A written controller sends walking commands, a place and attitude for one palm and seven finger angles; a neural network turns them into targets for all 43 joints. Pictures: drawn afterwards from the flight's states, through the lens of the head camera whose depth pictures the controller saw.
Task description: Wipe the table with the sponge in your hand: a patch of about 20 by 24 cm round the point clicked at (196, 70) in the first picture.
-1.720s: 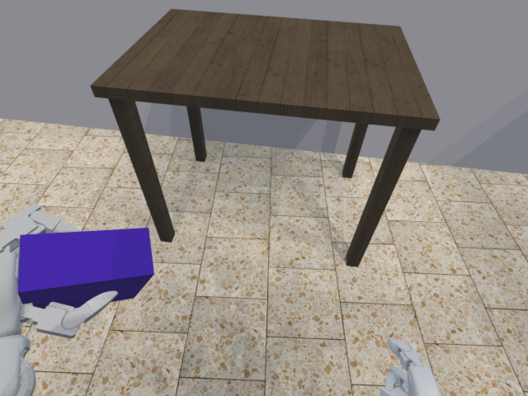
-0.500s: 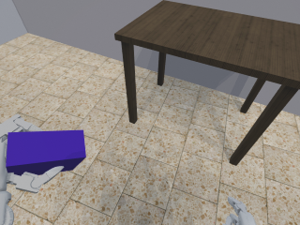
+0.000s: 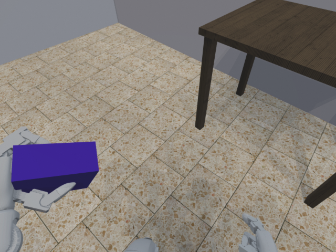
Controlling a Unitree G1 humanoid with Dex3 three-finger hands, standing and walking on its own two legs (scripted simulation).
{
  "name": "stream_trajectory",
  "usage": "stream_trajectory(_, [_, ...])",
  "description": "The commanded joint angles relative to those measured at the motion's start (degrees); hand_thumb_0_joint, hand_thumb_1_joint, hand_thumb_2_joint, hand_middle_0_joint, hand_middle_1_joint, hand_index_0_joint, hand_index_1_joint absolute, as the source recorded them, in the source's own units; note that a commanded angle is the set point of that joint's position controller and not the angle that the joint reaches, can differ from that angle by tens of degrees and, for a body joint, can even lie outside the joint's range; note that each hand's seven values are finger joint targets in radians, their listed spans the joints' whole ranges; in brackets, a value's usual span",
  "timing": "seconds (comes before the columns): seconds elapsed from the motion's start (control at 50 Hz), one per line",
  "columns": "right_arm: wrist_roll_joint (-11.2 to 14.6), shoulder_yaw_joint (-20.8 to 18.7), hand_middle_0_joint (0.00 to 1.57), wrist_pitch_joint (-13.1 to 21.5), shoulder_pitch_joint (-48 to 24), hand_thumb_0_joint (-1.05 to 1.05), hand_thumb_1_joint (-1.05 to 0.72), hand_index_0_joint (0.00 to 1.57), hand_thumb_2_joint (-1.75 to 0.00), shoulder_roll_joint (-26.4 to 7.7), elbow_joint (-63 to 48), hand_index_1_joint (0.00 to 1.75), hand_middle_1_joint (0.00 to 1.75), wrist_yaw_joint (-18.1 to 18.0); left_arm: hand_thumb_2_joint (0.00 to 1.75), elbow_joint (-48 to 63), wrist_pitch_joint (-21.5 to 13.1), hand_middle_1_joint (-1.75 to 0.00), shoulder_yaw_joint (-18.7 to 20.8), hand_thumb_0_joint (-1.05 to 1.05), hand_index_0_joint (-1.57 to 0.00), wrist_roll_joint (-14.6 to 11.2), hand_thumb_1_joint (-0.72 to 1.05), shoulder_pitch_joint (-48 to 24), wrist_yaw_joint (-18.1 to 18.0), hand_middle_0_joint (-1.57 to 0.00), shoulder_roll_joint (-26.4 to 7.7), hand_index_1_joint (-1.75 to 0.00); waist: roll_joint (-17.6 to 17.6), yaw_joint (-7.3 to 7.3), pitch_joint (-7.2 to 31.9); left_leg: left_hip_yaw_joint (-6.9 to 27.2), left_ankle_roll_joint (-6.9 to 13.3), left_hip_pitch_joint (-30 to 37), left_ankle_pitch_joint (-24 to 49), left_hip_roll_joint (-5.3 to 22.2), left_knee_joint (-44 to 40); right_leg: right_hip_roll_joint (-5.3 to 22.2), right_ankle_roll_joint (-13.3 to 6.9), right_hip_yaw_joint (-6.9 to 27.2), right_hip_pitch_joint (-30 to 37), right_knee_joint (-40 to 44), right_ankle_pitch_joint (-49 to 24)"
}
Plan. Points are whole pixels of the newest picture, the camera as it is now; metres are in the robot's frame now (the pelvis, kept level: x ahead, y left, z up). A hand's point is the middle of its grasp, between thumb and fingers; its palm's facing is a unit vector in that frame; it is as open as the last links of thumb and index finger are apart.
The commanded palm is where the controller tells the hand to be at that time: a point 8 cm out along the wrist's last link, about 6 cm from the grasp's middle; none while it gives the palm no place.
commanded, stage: walk around to get in front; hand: left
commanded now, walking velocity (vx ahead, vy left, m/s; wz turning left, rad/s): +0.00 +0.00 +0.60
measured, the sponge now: (68, 169) +0.23 +0.20 +0.15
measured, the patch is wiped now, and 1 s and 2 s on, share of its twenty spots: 0.00 0.00 0.00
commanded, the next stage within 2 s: none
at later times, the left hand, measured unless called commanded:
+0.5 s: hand out of the picture +0.05 +0.29 +0.19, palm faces +0.60 -0.69 -0.41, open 9.4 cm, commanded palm -0.01 +0.32 +0.18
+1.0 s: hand out of the picture -0.10 +0.27 +0.19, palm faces +0.82 -0.43 -0.37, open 9.4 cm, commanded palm -0.16 +0.28 +0.18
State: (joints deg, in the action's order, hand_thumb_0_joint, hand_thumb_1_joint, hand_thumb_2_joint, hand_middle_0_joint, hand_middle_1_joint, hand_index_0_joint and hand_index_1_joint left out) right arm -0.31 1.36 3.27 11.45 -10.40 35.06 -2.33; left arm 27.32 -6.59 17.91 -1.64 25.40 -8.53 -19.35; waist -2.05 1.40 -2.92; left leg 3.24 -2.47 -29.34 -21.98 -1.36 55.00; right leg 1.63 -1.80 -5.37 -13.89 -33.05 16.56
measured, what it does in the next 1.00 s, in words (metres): walks backwards, turning left: left foot, then right foot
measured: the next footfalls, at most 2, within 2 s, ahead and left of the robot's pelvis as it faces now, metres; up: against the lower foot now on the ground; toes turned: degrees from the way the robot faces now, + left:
left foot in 0.26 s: -0.02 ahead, +0.14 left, +0.00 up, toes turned +15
right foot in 0.64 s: -0.03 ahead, -0.12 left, +0.00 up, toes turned +19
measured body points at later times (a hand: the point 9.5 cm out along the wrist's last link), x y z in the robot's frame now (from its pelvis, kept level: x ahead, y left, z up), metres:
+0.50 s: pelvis -0.08 +0.00 +0.01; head -0.07 +0.02 +0.46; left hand +0.02 +0.32 +0.21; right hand +0.14 -0.15 -0.07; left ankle -0.06 +0.13 -0.73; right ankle -0.03 -0.13 -0.68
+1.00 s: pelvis -0.14 -0.04 +0.00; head -0.13 -0.02 +0.45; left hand -0.14 +0.29 +0.21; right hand +0.15 -0.18 -0.07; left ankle -0.21 +0.05 -0.73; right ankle -0.06 -0.13 -0.73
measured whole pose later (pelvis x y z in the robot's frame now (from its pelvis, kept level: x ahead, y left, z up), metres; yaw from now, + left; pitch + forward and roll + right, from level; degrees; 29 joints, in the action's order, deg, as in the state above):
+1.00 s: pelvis -0.14 -0.04 +0.00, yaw +35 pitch +0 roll +2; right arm -1.1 -2.6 3.0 14.4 -15.3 31.9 -5.3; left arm 34.1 -9.8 21.2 -2.3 28.0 -10.9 -21.8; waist 3.5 -0.4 -0.9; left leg -7.6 0.1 -13.1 -20.2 1.7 30.4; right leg 9.9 0.5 -12.9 -17.7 -37.6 18.9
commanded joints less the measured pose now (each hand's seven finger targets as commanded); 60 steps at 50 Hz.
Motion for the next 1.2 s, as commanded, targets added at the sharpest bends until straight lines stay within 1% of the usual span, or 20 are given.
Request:
stream_trajectory(0.0, [0.03,-2.47,0.20,2.39,-6.08,0.00,-0.90,0.20,-0.90,-5.42,-9.91,0.30,0.30,-1.96,1.30,11.91,-4.99,-1.60,8.27,0.00,-1.20,0.10,0.10,-4.29,-1.08,-1.20,-12.46,-1.60,9.91,-1.23,3.99,-3.83,-1.52,-0.25,-1.16,2.88,10.76,16.37,-4.15,7.48,0.52,16.38,-13.85])
stream_trajectory(0.14, [-1.21,-3.11,0.20,2.81,-3.89,0.00,-0.90,0.20,-0.90,-5.73,-10.95,0.30,0.30,-3.10,1.30,12.10,-6.36,-1.60,9.46,0.00,-1.20,0.29,0.10,-1.26,-2.73,-1.20,-11.43,-1.60,12.10,0.83,7.32,-9.30,0.99,7.61,-4.75,3.32,-15.58,18.42,-5.02,5.81,6.24,12.82,-16.43])
stream_trajectory(0.2, [-0.87,-3.64,0.20,2.26,-1.34,0.00,-0.90,0.20,-0.90,-6.23,-11.16,0.30,0.30,-2.84,1.30,14.76,-6.49,-1.60,8.62,0.00,-1.20,-0.40,0.10,-1.48,-2.88,-1.20,-10.78,-1.60,8.43,-1.98,10.09,-10.00,1.77,16.56,5.23,1.59,-30.67,16.25,-0.53,2.80,4.91,2.28,-18.36])
stream_trajectory(0.22, [-0.61,-4.16,0.20,2.35,-1.20,0.00,-0.90,0.20,-0.90,-7.49,-11.52,0.30,0.30,-2.81,1.30,17.68,-6.89,-1.60,7.89,0.00,-1.20,-0.75,0.10,-2.48,-2.74,-1.20,-10.82,-1.60,2.02,-2.48,11.19,-5.41,3.57,20.75,12.85,5.31,-33.69,13.11,1.99,0.41,1.44,-6.79,-16.31])
stream_trajectory(0.26, [-0.71,-4.23,0.20,4.11,-0.71,0.00,-0.90,0.20,-0.90,-8.36,-11.33,0.30,0.30,-1.81,1.30,20.39,-8.88,-1.60,9.17,0.00,-1.20,-0.48,0.10,-1.89,-1.81,-1.20,-12.81,-1.60,-20.11,-1.29,9.60,22.93,14.66,27.22,47.99,25.38,-35.60,3.32,6.76,1.26,-19.65,-28.16,20.11])
stream_trajectory(0.28, [-0.86,-3.78,0.20,4.66,-1.03,0.00,-0.90,0.20,-0.90,-7.33,-9.95,0.30,0.30,-1.02,1.30,20.35,-9.01,-1.60,8.46,0.00,-1.20,1.28,0.10,-2.95,-0.95,-1.20,-12.46,-1.60,-15.38,-2.12,7.17,24.58,16.26,24.72,44.70,25.24,-35.15,3.72,6.39,5.33,-22.34,-33.70,17.75])
stream_trajectory(0.3, [-0.11,-4.86,0.20,5.33,-1.49,0.00,-0.90,0.20,-0.90,-8.29,-9.31,0.30,0.30,-0.27,1.30,21.34,-9.42,-1.60,7.91,0.00,-1.20,1.54,0.10,-3.21,-0.42,-1.20,-11.79,-1.60,-10.64,-2.14,6.99,20.64,15.64,23.99,39.68,22.93,-33.76,3.99,6.25,6.42,-23.03,-33.86,14.79])
stream_trajectory(0.36, [0.85,-5.35,0.20,6.15,-1.45,0.00,-0.90,0.20,-0.90,-8.91,-9.40,0.30,0.30,0.39,1.30,22.11,-8.32,-1.60,8.55,0.00,-1.20,0.43,0.10,0.81,-0.64,-1.20,-11.12,-1.60,-12.65,-1.71,7.46,8.84,10.74,18.83,28.75,14.82,-34.26,1.69,6.83,2.82,-15.92,-27.66,7.87])
stream_trajectory(0.56, [0.29,-3.33,0.20,5.04,-3.63,0.00,-0.90,0.20,-0.90,-7.51,-9.13,0.30,0.30,-0.58,1.30,13.63,-4.77,-1.60,8.10,0.00,-1.20,-1.51,0.10,-1.28,0.04,-1.20,-10.43,-1.60,-10.39,-0.66,6.86,12.95,9.31,8.06,7.50,11.27,-36.46,-3.61,6.10,0.83,5.70,3.44,5.49])
stream_trajectory(0.58, [0.60,-2.84,0.20,4.71,-4.68,0.00,-0.90,0.20,-0.90,-6.50,-9.59,0.30,0.30,-0.37,1.30,14.05,-4.67,-1.60,6.92,0.00,-1.20,-1.41,0.10,-2.54,0.26,-1.20,-9.51,-1.60,-7.62,-0.10,7.28,11.66,7.76,5.59,4.24,9.52,-33.45,-1.61,4.95,2.03,9.69,11.47,2.28])
stream_trajectory(0.62, [0.44,-2.73,0.20,3.51,-5.17,0.00,-0.90,0.20,-0.90,-4.91,-10.61,0.30,0.30,-0.48,1.30,13.24,-3.76,-1.60,10.08,0.00,-1.20,-0.19,0.10,-4.53,-0.87,-1.20,-15.64,-1.60,16.52,0.10,6.11,-2.24,0.37,-6.28,-7.57,-1.57,-4.57,21.88,-5.03,28.03,9.80,22.25,2.24])
stream_trajectory(0.66, [0.02,-4.25,0.20,3.66,-4.56,0.00,-0.90,0.20,-0.90,-7.34,-9.22,0.30,0.30,-0.29,1.30,11.47,-3.15,-1.60,8.66,0.00,-1.20,-0.70,0.10,-5.55,-1.43,-1.20,-12.95,-1.60,13.91,-1.26,6.54,0.15,-0.53,-3.89,-5.15,0.12,12.96,22.49,-4.89,24.71,1.40,20.05,-1.03])
stream_trajectory(0.72, [0.08,-2.72,0.20,2.56,-6.91,0.00,-0.90,0.20,-0.90,-5.35,-9.18,0.30,0.30,-1.99,1.30,11.03,-4.97,-1.60,8.52,0.00,-1.20,-0.20,0.10,-4.46,-0.99,-1.20,-12.49,-1.60,9.66,-1.31,3.96,-3.83,-2.02,-2.14,-0.45,2.66,12.88,16.42,-3.70,5.41,1.95,16.54,-14.95])
stream_trajectory(0.86, [-1.10,-3.82,0.20,2.73,-5.14,0.00,-0.90,0.20,-0.90,-6.02,-11.36,0.30,0.30,-2.83,1.30,13.93,-6.18,-1.60,10.08,0.00,-1.20,-0.49,0.10,0.77,-2.71,-1.20,-12.07,-1.60,11.88,1.26,7.53,-10.61,0.86,4.57,-4.54,3.92,-13.68,19.64,-5.36,5.54,8.91,13.26,-14.93])
stream_trajectory(0.94, [-0.94,-4.11,0.20,2.77,-1.09,0.00,-0.90,0.20,-0.90,-6.18,-11.43,0.30,0.30,-2.85,1.30,17.57,-6.24,-1.60,9.09,0.00,-1.20,-1.28,0.10,-1.44,-3.59,-1.20,-10.70,-1.60,7.78,-2.17,11.41,-13.44,2.75,18.19,1.31,0.90,-31.19,16.58,-1.25,2.38,4.35,-1.16,-6.47])
stream_trajectory(0.96, [-0.51,-4.54,0.20,3.21,-0.28,0.00,-0.90,0.20,-0.90,-7.51,-11.58,0.30,0.30,-3.10,1.30,18.60,-6.75,-1.60,7.84,0.00,-1.20,-1.63,0.10,-1.33,-3.40,-1.20,-9.74,-1.60,-3.49,-3.28,11.23,-4.36,6.38,27.06,5.58,6.97,-35.26,11.53,2.12,-2.24,-5.56,-15.99,-5.16])
stream_trajectory(0.98, [-0.57,-4.57,0.20,4.06,-1.55,0.00,-0.90,0.20,-0.90,-9.01,-11.57,0.30,0.30,-2.46,1.30,20.98,-8.26,-1.60,7.28,0.00,-1.20,-1.37,0.10,-2.54,-3.20,-1.20,-9.59,-1.60,-20.27,-2.88,9.33,18.49,14.19,35.71,28.32,22.15,-36.89,2.44,6.25,-4.97,-23.76,-31.66,16.07])
stream_trajectory(1.0, [-0.29,-4.02,0.20,4.89,-1.04,0.00,-0.90,0.20,-0.90,-7.72,-9.80,0.30,0.30,-1.52,1.30,19.53,-9.72,-1.60,9.39,0.00,-1.20,0.68,0.10,-5.43,-2.43,-1.20,-12.70,-1.60,-17.38,-2.51,7.77,28.89,18.60,32.14,26.32,27.81,-37.82,4.86,4.96,1.91,-29.45,-38.37,18.62])
stream_trajectory(1.08, [0.99,-5.17,0.20,5.53,-2.70,0.00,-0.90,0.20,-0.90,-8.30,-7.86,0.30,0.30,-0.53,1.30,19.60,-9.16,-1.60,7.59,0.00,-1.20,1.57,0.10,-4.97,-0.71,-1.20,-10.53,-1.60,-11.00,-1.85,2.93,13.63,14.93,20.31,9.72,18.18,-38.56,5.39,6.14,2.80,-25.75,-35.37,7.22])
stream_trajectory(1.18, [0.79,-3.87,0.20,6.06,-2.79,0.00,-0.90,0.20,-0.90,-7.46,-7.17,0.30,0.30,-1.25,1.30,14.26,-8.30,-1.60,6.92,0.00,-1.20,0.21,0.10,-2.97,-0.34,-1.20,-8.75,-1.60,-12.63,-1.61,1.81,9.36,13.09,12.02,-5.33,14.75,-43.22,2.89,6.44,-1.29,-13.27,-20.25,4.79])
